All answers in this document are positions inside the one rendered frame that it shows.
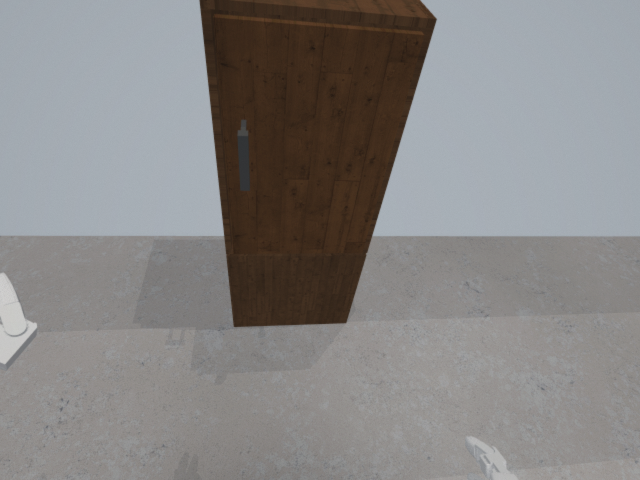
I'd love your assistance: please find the handle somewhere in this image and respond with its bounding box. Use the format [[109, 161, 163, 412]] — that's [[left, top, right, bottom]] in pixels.
[[237, 120, 250, 191]]

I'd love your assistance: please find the robot left hand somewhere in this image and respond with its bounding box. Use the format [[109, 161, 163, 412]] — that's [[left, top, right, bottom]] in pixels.
[[0, 273, 37, 371]]

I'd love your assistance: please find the cupboard door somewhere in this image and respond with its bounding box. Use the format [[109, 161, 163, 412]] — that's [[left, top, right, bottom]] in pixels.
[[213, 14, 424, 254]]

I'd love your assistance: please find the robot right hand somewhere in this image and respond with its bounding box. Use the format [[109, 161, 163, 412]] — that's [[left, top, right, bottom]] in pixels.
[[465, 436, 519, 480]]

